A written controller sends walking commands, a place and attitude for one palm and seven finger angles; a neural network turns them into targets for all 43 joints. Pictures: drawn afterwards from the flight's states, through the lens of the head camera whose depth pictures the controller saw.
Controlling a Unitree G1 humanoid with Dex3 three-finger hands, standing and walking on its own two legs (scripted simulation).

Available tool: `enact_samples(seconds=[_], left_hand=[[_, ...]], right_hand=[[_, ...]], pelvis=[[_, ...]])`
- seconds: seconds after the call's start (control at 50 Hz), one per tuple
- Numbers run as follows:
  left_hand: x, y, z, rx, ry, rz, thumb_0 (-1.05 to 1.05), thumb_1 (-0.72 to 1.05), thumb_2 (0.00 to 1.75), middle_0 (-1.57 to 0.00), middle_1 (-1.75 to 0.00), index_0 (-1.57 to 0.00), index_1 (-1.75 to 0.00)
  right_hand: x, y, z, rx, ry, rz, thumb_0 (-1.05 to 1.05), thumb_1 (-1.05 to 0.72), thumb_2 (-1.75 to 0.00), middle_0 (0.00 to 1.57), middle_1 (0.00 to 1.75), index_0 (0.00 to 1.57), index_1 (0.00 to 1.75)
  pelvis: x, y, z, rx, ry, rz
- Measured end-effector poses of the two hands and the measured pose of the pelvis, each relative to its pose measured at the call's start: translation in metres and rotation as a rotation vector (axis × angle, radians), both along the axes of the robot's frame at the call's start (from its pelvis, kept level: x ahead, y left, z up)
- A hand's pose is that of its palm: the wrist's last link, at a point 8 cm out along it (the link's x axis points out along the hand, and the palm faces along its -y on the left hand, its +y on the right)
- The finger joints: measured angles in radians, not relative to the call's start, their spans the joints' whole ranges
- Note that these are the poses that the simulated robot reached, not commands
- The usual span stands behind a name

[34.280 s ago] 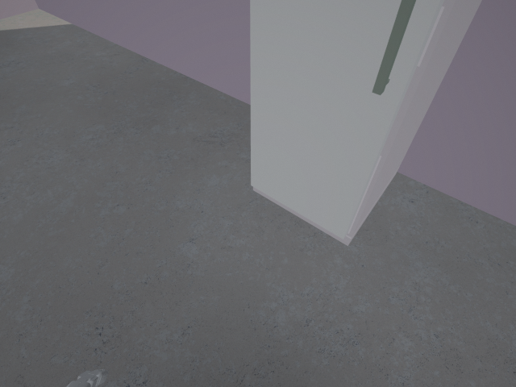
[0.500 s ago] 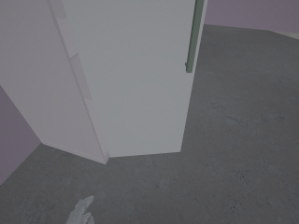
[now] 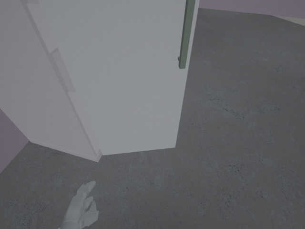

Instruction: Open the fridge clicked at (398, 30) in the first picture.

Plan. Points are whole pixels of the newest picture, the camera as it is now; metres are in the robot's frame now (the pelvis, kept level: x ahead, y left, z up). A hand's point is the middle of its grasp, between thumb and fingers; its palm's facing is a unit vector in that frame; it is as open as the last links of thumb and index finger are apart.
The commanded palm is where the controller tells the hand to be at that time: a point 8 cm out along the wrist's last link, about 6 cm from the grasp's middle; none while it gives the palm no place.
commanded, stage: stop stepping back and stand still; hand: right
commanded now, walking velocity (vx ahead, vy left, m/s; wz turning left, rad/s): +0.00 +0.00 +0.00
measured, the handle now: (187, 9) +0.72 -0.08 +0.25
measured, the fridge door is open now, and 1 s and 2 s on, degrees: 66 66 66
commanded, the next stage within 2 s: let the arm hang, fingers relaxed in 0.02 s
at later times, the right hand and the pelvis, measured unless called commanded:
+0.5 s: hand out of the picture -0.01 -0.18 -0.18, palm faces +0.03 +0.98 -0.17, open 7.0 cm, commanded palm none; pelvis -0.02 +0.00 +0.00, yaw -2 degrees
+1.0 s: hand out of the picture +0.00 -0.19 -0.17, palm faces +0.03 +0.98 -0.21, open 7.3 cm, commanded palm none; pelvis -0.02 -0.01 +0.00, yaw -1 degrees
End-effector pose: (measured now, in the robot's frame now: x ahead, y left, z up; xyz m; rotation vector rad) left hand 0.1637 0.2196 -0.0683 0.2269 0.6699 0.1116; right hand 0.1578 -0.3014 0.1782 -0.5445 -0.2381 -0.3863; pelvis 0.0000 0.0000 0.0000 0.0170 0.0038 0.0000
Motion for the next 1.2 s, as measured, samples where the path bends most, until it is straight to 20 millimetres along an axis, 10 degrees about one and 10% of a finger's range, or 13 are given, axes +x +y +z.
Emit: enact_samples(seconds=[0.14, 0.26, 0.34, 0.42, 0.56, 0.68, 1.2], left_hand=[[-0.001, 0.009, -0.001, 0.012, 0.006, 0.01, 0.01, 0.9, 0.9, -0.2, -0.3, -0.2, -0.3], [-0.015, 0.032, -0.034, 0.023, 0.168, -0.03, 0.01, 0.9, 0.9, -0.2, -0.3, -0.2, -0.3], [-0.049, 0.043, -0.043, 0.046, 0.289, 0.019, 0.01, 0.9, 0.9, -0.2, -0.3, -0.2, -0.3], [-0.098, 0.045, -0.05, 0.067, 0.465, 0.065, 0.01, 0.91, 0.9, -0.2, -0.3, -0.2, -0.3], [-0.173, 0.032, -0.061, 0.044, 0.73, 0.107, 0.01, 0.91, 0.9, -0.2, -0.3, -0.2, -0.3], [-0.195, 0.012, -0.071, -0.02, 0.785, 0.129, 0.01, 0.91, 0.9, -0.2, -0.3, -0.2, -0.3], [-0.157, 0.001, -0.071, -0.049, 0.669, 0.135, 0.0, 0.91, 0.9, -0.2, -0.3, -0.2, -0.3]], right_hand=[[0.002, -0.005, -0.017, 0.043, 0.059, -0.017, 0.01, -0.89, -0.9, 0.21, 0.3, 0.22, 0.3], [0.004, -0.004, -0.176, 0.259, 0.708, -0.062, 0.0, -0.9, -0.9, 0.2, 0.3, 0.2, 0.3], [-0.05, 0.033, -0.271, 0.415, 1.118, -0.081, 0.01, -0.91, -0.9, 0.2, 0.3, 0.2, 0.3], [-0.118, 0.076, -0.321, 0.566, 1.397, -0.091, 0.01, -0.91, -0.9, 0.2, 0.3, 0.2, 0.3], [-0.198, 0.067, -0.328, 0.635, 1.577, -0.26, 0.0, -0.97, -0.9, 0.21, 0.3, 0.21, 0.3], [-0.226, 0.055, -0.317, 0.611, 1.638, -0.335, 0.0, -0.94, -0.9, 0.21, 0.3, 0.21, 0.3], [-0.149, 0.065, -0.318, 0.595, 1.485, -0.208, 0.0, -0.92, -0.9, 0.2, 0.3, 0.21, 0.3]], pelvis=[[-0.001, -0.002, 0.0, 0.002, 0.004, -0.007], [-0.014, -0.008, -0.009, -0.006, 0.011, -0.038], [-0.018, -0.005, -0.009, -0.012, 0.004, -0.039], [-0.02, -0.002, -0.006, -0.007, -0.001, -0.037], [-0.021, 0.001, 0.0, 0.008, -0.004, -0.046], [-0.022, -0.002, 0.002, 0.007, -0.01, -0.038], [-0.014, -0.008, 0.005, -0.009, -0.012, -0.016]])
